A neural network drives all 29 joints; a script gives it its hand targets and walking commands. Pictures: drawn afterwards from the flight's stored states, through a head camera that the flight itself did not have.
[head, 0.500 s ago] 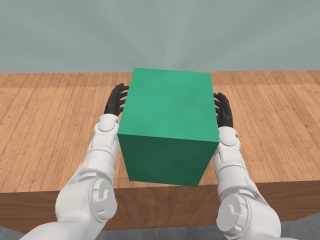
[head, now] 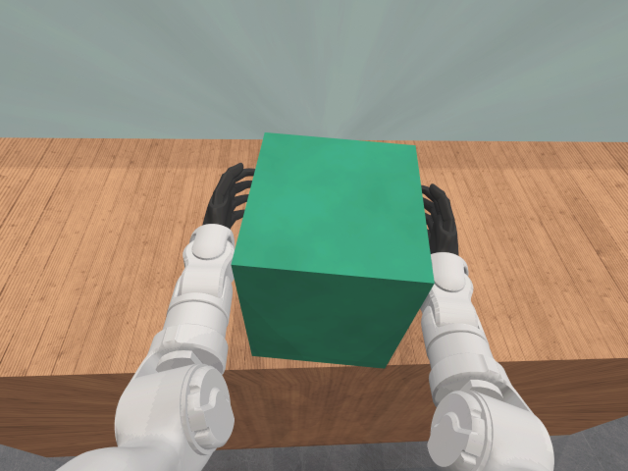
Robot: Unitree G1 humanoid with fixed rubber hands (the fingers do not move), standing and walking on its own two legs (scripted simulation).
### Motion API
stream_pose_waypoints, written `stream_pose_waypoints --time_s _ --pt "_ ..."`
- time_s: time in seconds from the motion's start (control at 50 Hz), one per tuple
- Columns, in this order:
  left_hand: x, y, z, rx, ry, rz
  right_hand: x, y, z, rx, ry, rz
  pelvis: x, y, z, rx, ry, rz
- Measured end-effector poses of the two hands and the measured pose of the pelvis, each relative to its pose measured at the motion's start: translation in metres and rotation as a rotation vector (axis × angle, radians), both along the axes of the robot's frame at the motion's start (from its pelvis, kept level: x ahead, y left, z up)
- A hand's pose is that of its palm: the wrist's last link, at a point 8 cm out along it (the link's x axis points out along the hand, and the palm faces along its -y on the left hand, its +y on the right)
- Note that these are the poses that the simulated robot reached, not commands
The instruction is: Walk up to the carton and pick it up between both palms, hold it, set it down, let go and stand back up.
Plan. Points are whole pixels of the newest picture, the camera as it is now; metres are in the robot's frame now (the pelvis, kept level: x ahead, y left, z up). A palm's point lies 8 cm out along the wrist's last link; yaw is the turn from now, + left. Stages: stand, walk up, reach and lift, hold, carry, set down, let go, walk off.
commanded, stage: reach and lift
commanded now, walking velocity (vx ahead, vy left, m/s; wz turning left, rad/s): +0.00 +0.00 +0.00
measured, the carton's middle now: (328, 257) +0.38 -0.01 +0.03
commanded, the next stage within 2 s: none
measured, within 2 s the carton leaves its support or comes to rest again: leaves its support in 0.80 s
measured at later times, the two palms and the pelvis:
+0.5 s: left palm (221, 221) +0.41 +0.14 +0.07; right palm (439, 246) +0.38 -0.16 +0.07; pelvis +0.00 +0.00 +0.00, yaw +0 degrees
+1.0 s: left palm (218, 231) +0.39 +0.14 +0.08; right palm (444, 252) +0.36 -0.16 +0.08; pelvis -0.02 -0.01 +0.00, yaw +1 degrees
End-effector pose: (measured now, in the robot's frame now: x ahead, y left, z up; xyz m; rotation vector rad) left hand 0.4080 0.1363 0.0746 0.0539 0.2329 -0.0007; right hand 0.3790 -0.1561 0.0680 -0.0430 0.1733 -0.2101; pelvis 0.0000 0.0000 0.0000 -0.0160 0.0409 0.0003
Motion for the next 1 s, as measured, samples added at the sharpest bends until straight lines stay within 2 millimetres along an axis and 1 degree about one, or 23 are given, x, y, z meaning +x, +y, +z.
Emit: stream_pose_waypoints --time_s 0.6,0.78,1.0 --pt "-0.001 0.000 0.001 0.011 -0.004 0.005 -0.001 0.001 0.000 -0.004 -0.019 0.005 -0.002 -0.002 0.000 -0.001 0.030 0.005" --pt "-0.010 0.002 0.006 0.025 -0.051 0.026 -0.005 0.003 0.005 -0.013 -0.071 0.019 -0.009 -0.005 0.001 -0.002 0.027 0.015" --pt "-0.023 -0.001 0.007 0.017 -0.039 0.029 -0.017 0.000 0.009 -0.012 -0.060 0.018 -0.021 -0.007 0.001 0.000 0.027 0.015"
